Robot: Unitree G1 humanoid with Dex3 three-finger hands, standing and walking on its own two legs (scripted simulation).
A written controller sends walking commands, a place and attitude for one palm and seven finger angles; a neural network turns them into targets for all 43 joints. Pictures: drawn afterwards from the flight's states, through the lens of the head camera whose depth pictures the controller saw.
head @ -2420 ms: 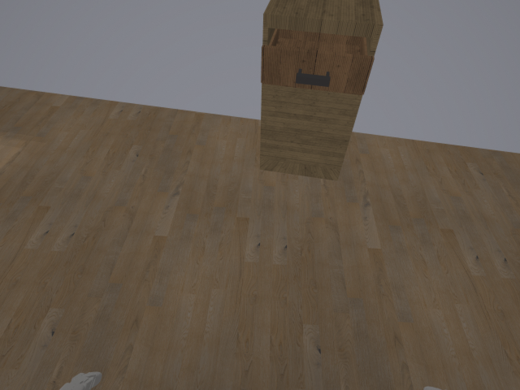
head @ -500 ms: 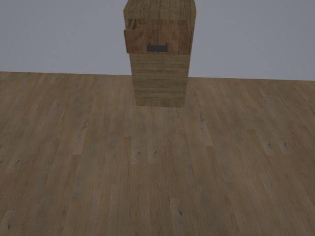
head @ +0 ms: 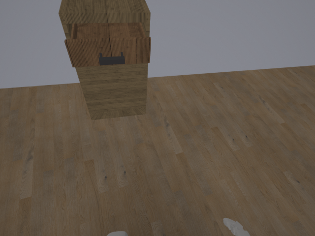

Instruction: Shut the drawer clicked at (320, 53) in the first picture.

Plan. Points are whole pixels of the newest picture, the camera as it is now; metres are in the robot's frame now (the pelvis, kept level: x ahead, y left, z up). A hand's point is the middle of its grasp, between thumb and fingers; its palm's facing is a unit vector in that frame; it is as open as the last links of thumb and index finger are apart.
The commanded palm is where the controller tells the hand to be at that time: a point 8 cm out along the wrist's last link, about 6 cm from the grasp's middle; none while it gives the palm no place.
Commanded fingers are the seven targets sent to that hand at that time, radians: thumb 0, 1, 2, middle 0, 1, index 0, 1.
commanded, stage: walk to a spot facing it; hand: left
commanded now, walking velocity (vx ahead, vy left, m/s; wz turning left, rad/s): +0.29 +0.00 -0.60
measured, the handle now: (111, 57) +0.84 +0.31 -0.07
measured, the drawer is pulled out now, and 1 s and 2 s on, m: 0.16 0.16 0.16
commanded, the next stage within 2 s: none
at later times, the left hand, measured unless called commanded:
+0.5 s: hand (133, 160) +0.37 +0.12 -0.15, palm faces -0.32 -0.92 -0.22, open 7.3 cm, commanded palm none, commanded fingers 0.00 0.90 0.90 -0.20 -0.30 -0.20 -0.30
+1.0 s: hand (117, 155) +0.39 +0.18 -0.16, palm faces -0.49 -0.85 -0.19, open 7.3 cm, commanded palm none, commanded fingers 0.00 0.90 0.90 -0.20 -0.30 -0.20 -0.30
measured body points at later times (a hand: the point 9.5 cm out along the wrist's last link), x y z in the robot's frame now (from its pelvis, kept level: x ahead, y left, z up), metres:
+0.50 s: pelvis +0.16 -0.01 +0.00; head +0.21 -0.03 +0.44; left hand +0.38 +0.17 -0.13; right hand +0.09 -0.26 -0.15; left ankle +0.16 +0.12 -0.65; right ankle +0.20 -0.13 -0.72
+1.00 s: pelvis +0.23 +0.04 +0.02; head +0.28 +0.04 +0.47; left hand +0.41 +0.23 -0.14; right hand +0.15 -0.20 -0.11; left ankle +0.27 +0.11 -0.72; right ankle +0.13 -0.08 -0.65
